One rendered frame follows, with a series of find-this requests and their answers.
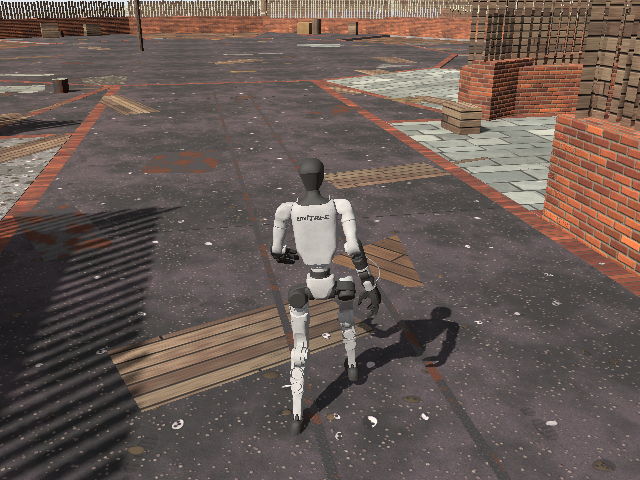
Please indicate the right robot forearm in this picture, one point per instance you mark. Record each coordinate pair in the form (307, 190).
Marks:
(363, 270)

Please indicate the right robot hand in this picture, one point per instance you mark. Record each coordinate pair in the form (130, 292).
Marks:
(375, 297)

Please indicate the left robot forearm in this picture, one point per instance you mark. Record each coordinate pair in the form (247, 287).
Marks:
(276, 256)

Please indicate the right robot shin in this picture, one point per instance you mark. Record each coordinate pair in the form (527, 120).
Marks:
(349, 340)

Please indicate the left robot hand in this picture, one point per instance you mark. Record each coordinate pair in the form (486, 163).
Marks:
(291, 255)

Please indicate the robot left upper arm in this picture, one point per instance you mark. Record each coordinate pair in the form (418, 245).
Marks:
(283, 213)

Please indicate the robot right upper arm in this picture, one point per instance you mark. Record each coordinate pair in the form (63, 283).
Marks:
(347, 211)

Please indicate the humanoid robot torso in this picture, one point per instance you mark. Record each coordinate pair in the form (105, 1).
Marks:
(316, 236)

